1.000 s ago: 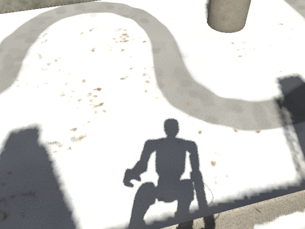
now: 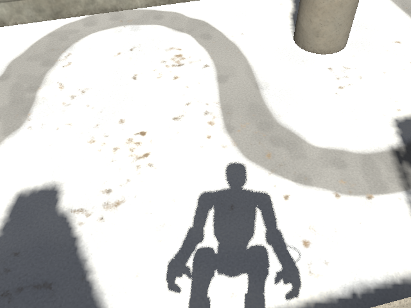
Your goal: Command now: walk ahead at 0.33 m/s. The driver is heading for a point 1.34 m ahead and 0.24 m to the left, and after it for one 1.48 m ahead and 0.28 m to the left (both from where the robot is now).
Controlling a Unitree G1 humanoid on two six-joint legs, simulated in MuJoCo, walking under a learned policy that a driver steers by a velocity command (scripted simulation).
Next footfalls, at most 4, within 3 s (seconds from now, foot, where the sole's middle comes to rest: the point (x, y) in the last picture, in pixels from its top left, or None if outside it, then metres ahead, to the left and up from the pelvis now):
0.42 left None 0.30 0.12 -0.94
0.86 right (234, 305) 0.65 -0.08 -1.12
1.32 left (160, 259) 0.86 0.23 -1.12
1.84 right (187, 194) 1.21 0.12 -1.12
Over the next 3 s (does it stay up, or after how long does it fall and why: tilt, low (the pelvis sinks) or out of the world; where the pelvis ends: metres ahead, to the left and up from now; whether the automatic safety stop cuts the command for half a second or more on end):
stays up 1.29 0.25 -0.34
